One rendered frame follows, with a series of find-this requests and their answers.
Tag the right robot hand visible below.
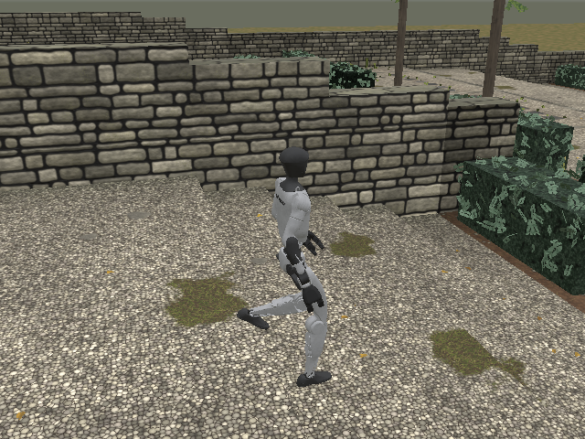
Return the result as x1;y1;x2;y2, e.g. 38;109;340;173
303;284;324;313

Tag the robot right forearm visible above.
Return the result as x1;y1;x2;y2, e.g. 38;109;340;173
286;237;312;288

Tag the left robot hand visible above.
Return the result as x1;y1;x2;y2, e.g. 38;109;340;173
303;230;324;256

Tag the left robot upper arm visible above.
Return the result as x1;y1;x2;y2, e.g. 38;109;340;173
271;177;286;219

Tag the right robot upper arm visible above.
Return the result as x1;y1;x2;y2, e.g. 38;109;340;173
282;192;311;248

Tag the robot left foot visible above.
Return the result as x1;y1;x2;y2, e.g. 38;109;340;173
237;308;270;330

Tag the robot right thigh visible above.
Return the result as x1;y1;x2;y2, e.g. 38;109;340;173
291;267;327;333

